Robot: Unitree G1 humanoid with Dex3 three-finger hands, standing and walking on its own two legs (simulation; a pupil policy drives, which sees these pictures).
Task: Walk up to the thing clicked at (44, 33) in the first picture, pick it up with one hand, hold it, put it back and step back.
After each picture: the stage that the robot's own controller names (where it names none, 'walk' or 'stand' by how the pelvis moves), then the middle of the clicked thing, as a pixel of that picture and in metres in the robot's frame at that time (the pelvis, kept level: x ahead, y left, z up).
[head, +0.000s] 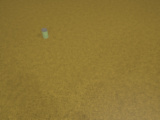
stand; (45, 33) +1.54 +0.45 -0.72
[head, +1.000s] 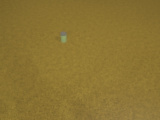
walk; (63, 37) +1.46 +0.18 -0.70
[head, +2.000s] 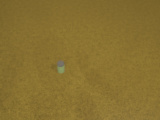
walk; (60, 67) +0.95 +0.18 -0.71
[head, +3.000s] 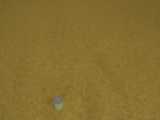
walk; (58, 103) +0.59 +0.19 -0.70
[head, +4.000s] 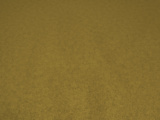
stand; out of the picture +0.41 +0.15 -0.70
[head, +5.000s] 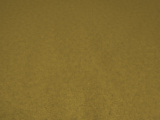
stand; out of the picture +0.36 +0.16 -0.72
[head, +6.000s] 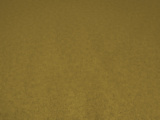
stand; out of the picture +0.37 +0.15 -0.73
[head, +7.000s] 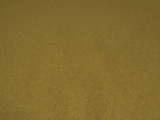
stand; out of the picture +0.36 +0.15 -0.73
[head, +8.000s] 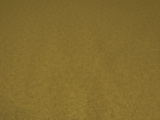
stand; out of the picture +0.35 +0.15 -0.73
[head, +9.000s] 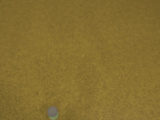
go down; (53, 113) +0.38 +0.16 -0.65
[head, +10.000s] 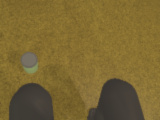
go down; (30, 63) +0.44 +0.19 -0.30
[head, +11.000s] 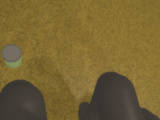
close in; (12, 57) +0.44 +0.20 -0.27
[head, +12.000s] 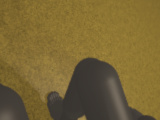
close; out of the picture +0.43 +0.24 -0.22
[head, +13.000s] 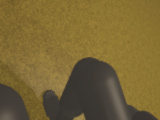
close; out of the picture +0.42 +0.24 -0.23
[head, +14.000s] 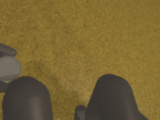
lift; (6, 71) +0.34 +0.23 -0.12
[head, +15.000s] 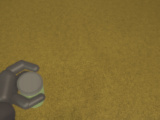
hold; (32, 91) +0.31 +0.16 +0.03
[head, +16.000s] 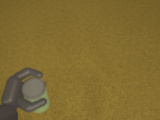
hold; (37, 96) +0.31 +0.16 +0.01
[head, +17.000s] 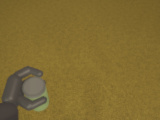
crouch; (37, 94) +0.31 +0.16 +0.01
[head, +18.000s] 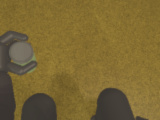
crouch; (24, 58) +0.42 +0.17 -0.08
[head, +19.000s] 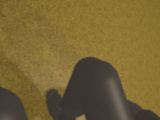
lower; out of the picture +0.42 +0.26 -0.23
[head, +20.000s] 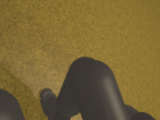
lower; out of the picture +0.43 +0.27 -0.23
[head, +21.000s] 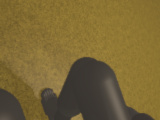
lower; out of the picture +0.44 +0.27 -0.23
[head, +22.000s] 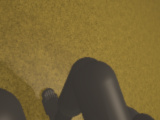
lower; out of the picture +0.44 +0.27 -0.23
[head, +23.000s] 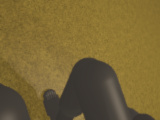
loosen; out of the picture +0.43 +0.23 -0.23
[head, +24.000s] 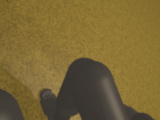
withdraw; out of the picture +0.43 +0.24 -0.24
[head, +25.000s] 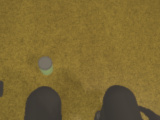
walk; (46, 66) +0.46 +0.17 -0.36
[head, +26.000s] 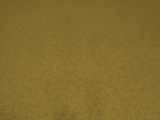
stand; out of the picture +0.37 +0.12 -0.66
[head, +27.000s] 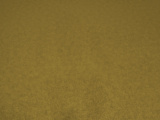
stand; out of the picture +0.39 +0.14 -0.66
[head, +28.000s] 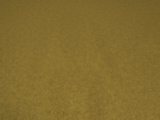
stand; out of the picture +0.38 +0.13 -0.70
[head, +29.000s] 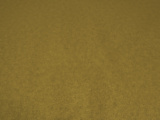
walk; out of the picture +0.40 +0.13 -0.72
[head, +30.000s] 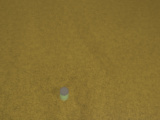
walk; (64, 93) +0.58 +0.10 -0.71
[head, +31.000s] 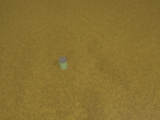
walk; (63, 63) +0.91 +0.23 -0.69
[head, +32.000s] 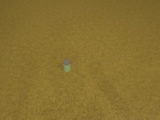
stand; (67, 65) +1.03 +0.16 -0.71
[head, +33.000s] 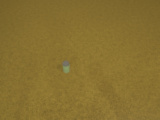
stand; (66, 66) +1.05 +0.17 -0.73
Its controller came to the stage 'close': yes
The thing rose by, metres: 0.72
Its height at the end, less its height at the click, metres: +0.00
